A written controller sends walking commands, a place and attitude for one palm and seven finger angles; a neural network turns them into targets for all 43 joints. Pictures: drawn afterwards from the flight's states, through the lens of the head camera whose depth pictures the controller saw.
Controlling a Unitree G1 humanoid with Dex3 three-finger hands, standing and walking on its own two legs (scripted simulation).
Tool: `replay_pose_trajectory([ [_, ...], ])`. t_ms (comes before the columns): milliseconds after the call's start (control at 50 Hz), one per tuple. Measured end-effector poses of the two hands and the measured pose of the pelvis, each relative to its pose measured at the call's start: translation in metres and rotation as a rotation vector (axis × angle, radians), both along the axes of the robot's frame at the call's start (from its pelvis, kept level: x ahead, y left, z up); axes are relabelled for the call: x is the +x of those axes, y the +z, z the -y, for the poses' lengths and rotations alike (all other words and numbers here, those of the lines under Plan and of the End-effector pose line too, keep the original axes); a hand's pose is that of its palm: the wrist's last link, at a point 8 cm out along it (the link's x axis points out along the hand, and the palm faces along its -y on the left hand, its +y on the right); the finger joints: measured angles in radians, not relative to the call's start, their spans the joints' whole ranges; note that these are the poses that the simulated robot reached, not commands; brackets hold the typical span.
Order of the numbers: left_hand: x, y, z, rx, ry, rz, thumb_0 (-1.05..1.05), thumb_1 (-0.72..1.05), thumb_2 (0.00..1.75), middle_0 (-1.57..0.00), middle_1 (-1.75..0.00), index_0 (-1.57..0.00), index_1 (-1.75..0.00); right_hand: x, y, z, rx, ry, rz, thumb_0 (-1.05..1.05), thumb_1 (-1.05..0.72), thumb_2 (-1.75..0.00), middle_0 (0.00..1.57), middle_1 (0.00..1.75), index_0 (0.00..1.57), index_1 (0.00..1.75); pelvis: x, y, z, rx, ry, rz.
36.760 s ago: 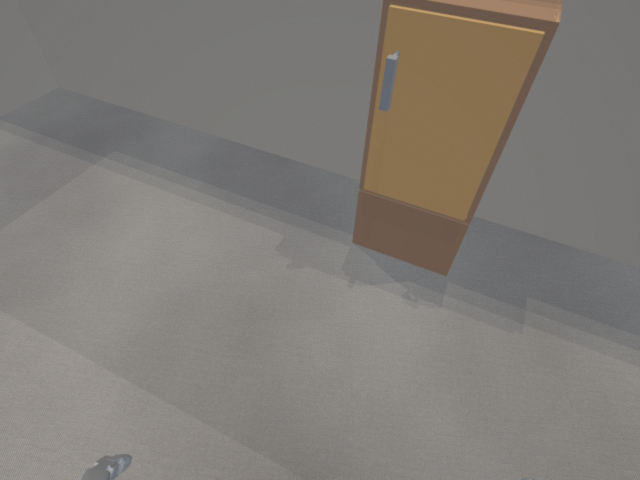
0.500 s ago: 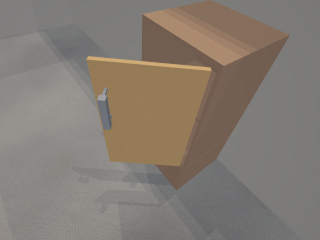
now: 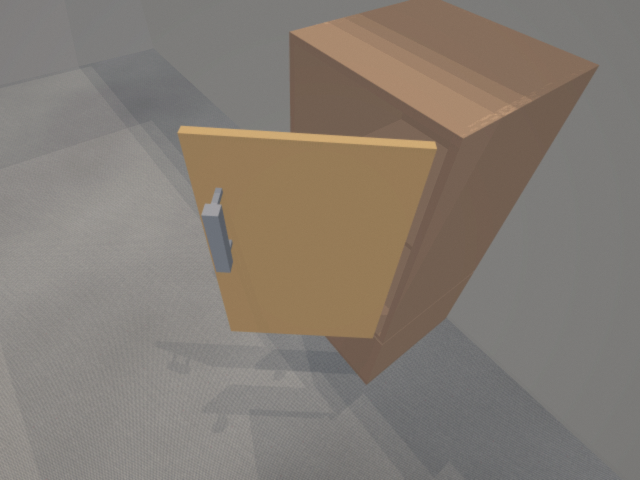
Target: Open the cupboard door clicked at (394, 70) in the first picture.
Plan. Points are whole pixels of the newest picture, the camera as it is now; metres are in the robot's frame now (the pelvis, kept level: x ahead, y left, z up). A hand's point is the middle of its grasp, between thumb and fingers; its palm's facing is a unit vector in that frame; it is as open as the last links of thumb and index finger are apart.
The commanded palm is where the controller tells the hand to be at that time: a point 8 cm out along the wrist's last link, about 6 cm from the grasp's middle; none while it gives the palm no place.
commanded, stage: look again from close up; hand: left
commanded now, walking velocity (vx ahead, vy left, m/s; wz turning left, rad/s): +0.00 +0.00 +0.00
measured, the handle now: (221, 230) +0.49 +0.19 -0.02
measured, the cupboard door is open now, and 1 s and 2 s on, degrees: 50 50 50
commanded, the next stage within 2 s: raise the hand with hooked fingers in 0.58 s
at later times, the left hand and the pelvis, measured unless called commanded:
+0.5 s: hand out of the picture -0.03 +0.16 -0.17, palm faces -0.02 -0.98 -0.22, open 7.4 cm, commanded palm none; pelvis -0.04 -0.02 +0.00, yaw -1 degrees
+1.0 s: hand (211, 438) +0.17 +0.14 -0.01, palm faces +0.04 -1.00 -0.02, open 8.0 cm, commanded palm +0.09 +0.21 -0.06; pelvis -0.06 -0.05 -0.05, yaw +1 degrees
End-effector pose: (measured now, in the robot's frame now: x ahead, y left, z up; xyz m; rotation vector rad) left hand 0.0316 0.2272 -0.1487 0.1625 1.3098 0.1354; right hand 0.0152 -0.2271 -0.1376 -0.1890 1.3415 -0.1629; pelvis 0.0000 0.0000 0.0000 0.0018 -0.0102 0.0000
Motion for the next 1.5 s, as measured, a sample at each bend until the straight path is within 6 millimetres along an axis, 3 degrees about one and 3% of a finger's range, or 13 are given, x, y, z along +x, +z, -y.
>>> replay_pose_trajectory([
  [260,-0.030,0.008,-0.002,0.053,-0.006,0.005,0.01,0.91,0.89,-0.20,-0.30,-0.20,-0.30,0.001,-0.012,0.007,0.034,0.014,0.093,0.00,-0.92,-0.90,0.20,0.30,0.20,0.30,-0.022,-0.006,0.003,-0.003,-0.001,0.029],
  [520,-0.065,0.011,0.020,0.023,-0.018,-0.067,0.01,0.91,0.89,-0.20,-0.30,-0.20,-0.30,-0.039,-0.008,0.023,0.047,0.000,0.007,0.00,-0.91,-0.90,0.20,0.30,0.20,0.30,-0.037,0.001,0.021,0.009,-0.014,0.011],
  [700,-0.065,0.007,0.033,0.010,-0.020,-0.077,0.01,0.91,0.89,-0.20,-0.30,-0.20,-0.30,-0.055,-0.005,0.034,0.032,-0.020,-0.052,0.00,-0.91,-0.90,0.20,0.30,0.20,0.30,-0.035,0.002,0.030,0.002,-0.013,0.006],
  [740,-0.036,0.023,0.030,0.014,0.072,0.107,0.02,0.91,0.89,-0.20,-0.30,-0.21,-0.30,-0.045,0.000,0.038,0.009,-0.021,0.041,0.00,-0.91,-0.90,0.20,0.30,0.20,0.30,-0.036,0.001,0.032,0.004,-0.008,0.003],
  [860,0.089,0.127,0.021,0.056,0.098,0.889,0.02,0.87,0.87,-0.20,-0.33,-0.21,-0.33,0.026,0.016,0.055,-0.036,0.027,0.435,0.01,-0.91,-0.90,0.20,0.30,0.20,0.30,-0.042,-0.009,0.034,0.004,0.043,-0.030],
  [920,0.123,0.153,0.027,-0.006,0.024,1.167,0.01,0.82,0.85,-0.20,-0.36,-0.21,-0.36,0.068,0.028,0.063,-0.048,0.072,0.606,0.01,-0.91,-0.90,0.20,0.30,0.20,0.30,-0.049,-0.022,0.039,0.009,0.033,-0.097],
  [1000,0.117,0.136,0.037,-0.120,-0.115,1.315,0.01,0.73,0.82,-0.21,-0.41,-0.21,-0.41,0.114,0.043,0.073,-0.067,0.153,0.766,0.01,-0.91,-0.90,0.20,0.30,0.20,0.30,-0.056,-0.046,0.048,0.016,0.019,-0.168],
  [1080,0.075,0.081,0.032,-0.175,-0.094,1.167,0.01,0.64,0.78,-0.22,-0.47,-0.22,-0.47,0.148,0.044,0.077,-0.099,0.231,0.840,0.01,-0.90,-0.90,0.20,0.30,0.20,0.30,-0.058,-0.069,0.054,0.011,0.028,-0.218],
  [1140,0.045,0.062,0.019,-0.128,0.006,1.108,0.01,0.57,0.75,-0.23,-0.52,-0.23,-0.52,0.163,0.036,0.072,-0.108,0.271,0.850,0.01,-0.91,-0.90,0.20,0.30,0.20,0.30,-0.058,-0.082,0.056,-0.007,0.042,-0.241],
  [1220,0.038,0.088,0.005,-0.011,0.003,1.257,0.02,0.47,0.71,-0.23,-0.57,-0.23,-0.57,0.167,0.012,0.055,-0.086,0.314,0.809,0.01,-0.91,-0.90,0.20,0.30,0.20,0.30,-0.060,-0.094,0.057,-0.038,0.060,-0.256],
  [1300,0.069,0.116,0.005,-0.024,-0.148,1.405,0.02,0.38,0.67,-0.23,-0.63,-0.24,-0.63,0.151,-0.017,0.035,-0.022,0.302,0.745,0.01,-0.90,-0.90,0.20,0.30,0.20,0.30,-0.066,-0.100,0.055,-0.064,0.070,-0.264],
  [1400,0.111,0.105,0.008,-0.181,-0.238,1.226,0.01,0.26,0.62,-0.24,-0.71,-0.25,-0.71,0.110,-0.035,0.023,0.042,0.184,0.648,0.01,-0.90,-0.90,0.21,0.30,0.20,0.30,-0.071,-0.094,0.049,-0.055,0.051,-0.272],
  [1500,0.110,0.111,-0.008,-0.155,-0.115,1.140,0.01,0.15,0.57,-0.25,-0.78,-0.26,-0.78,0.072,-0.027,0.031,0.016,0.087,0.581,0.01,-0.90,-0.90,0.21,0.30,0.20,0.30,-0.065,-0.078,0.042,-0.035,0.028,-0.268],
])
